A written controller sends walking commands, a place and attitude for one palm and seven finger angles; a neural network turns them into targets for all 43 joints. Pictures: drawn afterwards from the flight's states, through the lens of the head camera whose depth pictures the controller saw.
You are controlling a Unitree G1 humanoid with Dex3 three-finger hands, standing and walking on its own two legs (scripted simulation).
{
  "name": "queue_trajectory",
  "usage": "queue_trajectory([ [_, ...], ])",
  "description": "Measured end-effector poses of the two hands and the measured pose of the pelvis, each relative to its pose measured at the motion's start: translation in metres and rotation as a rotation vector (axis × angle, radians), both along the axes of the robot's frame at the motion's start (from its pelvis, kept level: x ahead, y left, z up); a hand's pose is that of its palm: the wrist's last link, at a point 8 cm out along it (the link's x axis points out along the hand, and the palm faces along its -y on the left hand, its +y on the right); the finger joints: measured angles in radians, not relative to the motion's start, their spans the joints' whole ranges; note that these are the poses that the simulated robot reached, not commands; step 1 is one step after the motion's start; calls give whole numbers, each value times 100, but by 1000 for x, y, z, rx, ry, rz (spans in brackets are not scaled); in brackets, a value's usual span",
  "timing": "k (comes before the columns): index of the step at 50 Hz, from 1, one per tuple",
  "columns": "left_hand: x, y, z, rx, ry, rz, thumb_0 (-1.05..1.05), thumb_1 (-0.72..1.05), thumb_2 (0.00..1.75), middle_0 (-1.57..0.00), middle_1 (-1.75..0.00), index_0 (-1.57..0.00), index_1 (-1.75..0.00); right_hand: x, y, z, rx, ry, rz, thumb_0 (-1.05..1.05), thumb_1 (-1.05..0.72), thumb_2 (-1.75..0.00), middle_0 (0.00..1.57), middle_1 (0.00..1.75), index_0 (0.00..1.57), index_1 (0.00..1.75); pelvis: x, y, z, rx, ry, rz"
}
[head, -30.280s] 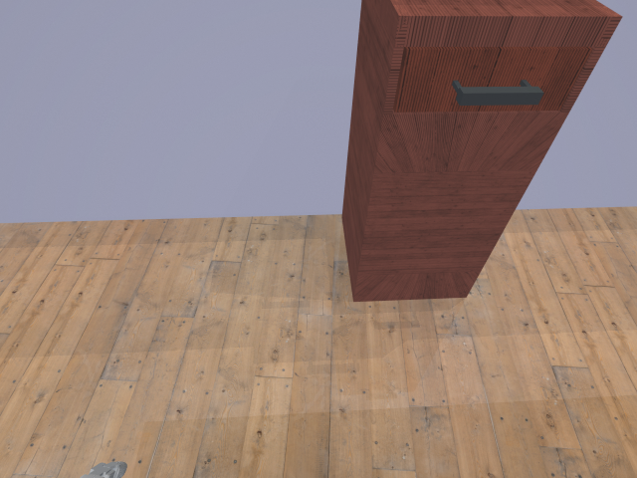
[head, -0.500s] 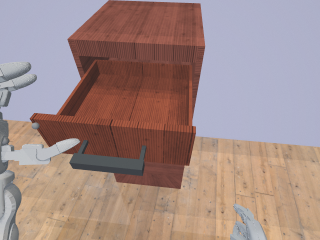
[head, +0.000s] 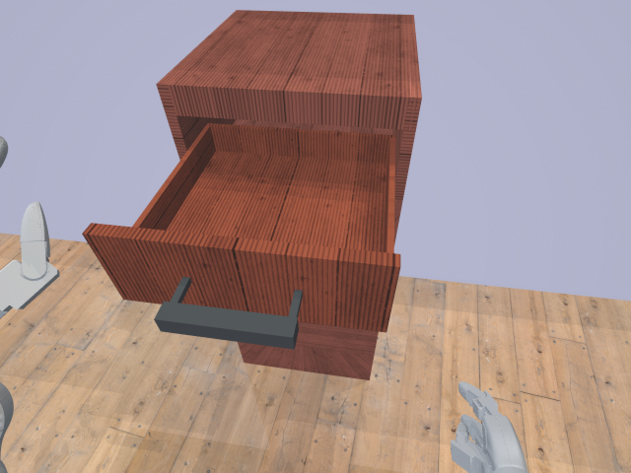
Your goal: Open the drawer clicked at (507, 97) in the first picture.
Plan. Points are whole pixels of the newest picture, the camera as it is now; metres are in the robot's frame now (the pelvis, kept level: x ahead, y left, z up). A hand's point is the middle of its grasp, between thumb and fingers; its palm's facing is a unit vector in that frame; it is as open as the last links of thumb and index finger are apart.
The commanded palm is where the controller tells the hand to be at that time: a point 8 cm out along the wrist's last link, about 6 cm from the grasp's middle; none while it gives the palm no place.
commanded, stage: draw the hand back to the body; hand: left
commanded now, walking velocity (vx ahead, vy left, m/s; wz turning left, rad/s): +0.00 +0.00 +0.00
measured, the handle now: (233, 307) +0.28 +0.15 +0.08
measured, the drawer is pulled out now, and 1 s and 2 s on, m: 0.30 0.30 0.30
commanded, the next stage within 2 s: step back with the hand held close in 0.12 s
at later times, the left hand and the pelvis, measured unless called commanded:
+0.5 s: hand (54, 282) +0.18 +0.23 +0.25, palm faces +0.45 -0.73 -0.52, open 7.4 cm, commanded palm +0.10 +0.29 +0.27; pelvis -0.02 +0.00 -0.01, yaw +1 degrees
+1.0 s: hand out of the picture +0.09 +0.25 +0.27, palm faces +0.56 -0.72 -0.41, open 7.4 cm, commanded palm +0.02 +0.30 +0.27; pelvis -0.10 +0.02 -0.02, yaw +0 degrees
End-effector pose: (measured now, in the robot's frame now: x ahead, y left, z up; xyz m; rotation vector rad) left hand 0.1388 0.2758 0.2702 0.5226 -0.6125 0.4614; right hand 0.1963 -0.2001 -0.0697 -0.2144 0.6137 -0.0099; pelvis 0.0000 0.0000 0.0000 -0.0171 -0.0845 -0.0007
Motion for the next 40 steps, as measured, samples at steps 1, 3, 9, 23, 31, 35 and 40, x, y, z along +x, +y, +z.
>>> queue_trajectory([
  [1,-1,-1,0,-1,-1,-1,1,75,84,-22,-40,-22,-40,0,0,0,0,0,2,1,-90,-90,20,30,20,30,0,0,0,0,-1,1],
  [3,-2,-3,1,2,-5,-3,1,79,85,-22,-37,-22,-37,-1,-1,0,-1,-1,3,1,-90,-90,20,30,20,30,-1,-2,0,0,-3,2],
  [9,-3,-6,5,14,-15,-2,1,86,88,-21,-33,-21,-33,-6,-6,-3,0,7,-6,1,-90,-90,20,30,20,30,-2,-5,0,1,-7,2],
  [23,-1,-9,-1,177,87,-67,1,89,90,-21,-31,-21,-31,-39,-39,-7,-65,81,-119,1,-90,-90,20,30,20,30,-19,0,-4,-8,102,14],
  [31,-23,3,-1,256,89,-69,1,89,90,-22,-31,-21,-31,-72,-37,-9,-87,103,-159,1,-90,-90,20,30,20,30,-42,10,-9,-1,109,4],
  [35,-41,6,1,265,43,-51,1,89,90,-22,-31,-21,-31,-86,-30,-11,-82,87,-143,1,-90,-90,20,30,20,30,-56,11,-12,3,102,2],
  [40,-64,8,1,242,-34,-29,1,89,90,-22,-31,-21,-31,-103,-22,-15,-72,68,-116,1,-90,-90,20,30,20,30,-74,11,-17,-2,95,3],
])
